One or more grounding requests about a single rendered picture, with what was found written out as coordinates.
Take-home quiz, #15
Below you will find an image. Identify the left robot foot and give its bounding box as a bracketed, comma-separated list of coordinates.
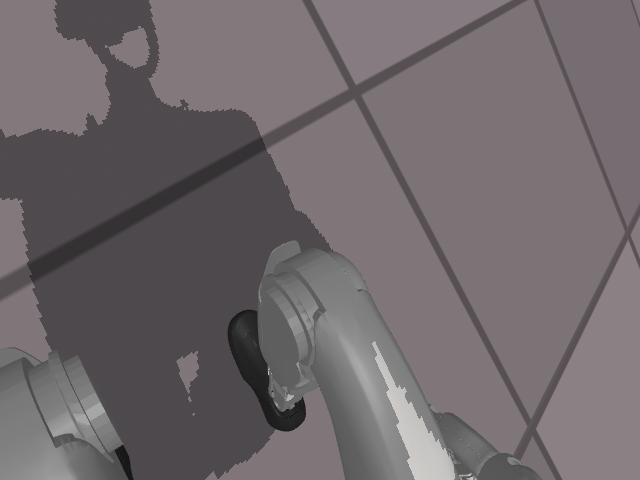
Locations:
[115, 445, 134, 480]

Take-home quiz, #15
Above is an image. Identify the right robot foot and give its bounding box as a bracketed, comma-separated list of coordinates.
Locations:
[228, 310, 306, 432]

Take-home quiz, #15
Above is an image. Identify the right robot arm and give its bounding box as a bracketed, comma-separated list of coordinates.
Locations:
[478, 453, 543, 480]

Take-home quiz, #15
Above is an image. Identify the right robot hand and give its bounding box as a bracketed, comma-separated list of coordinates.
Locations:
[428, 403, 499, 480]

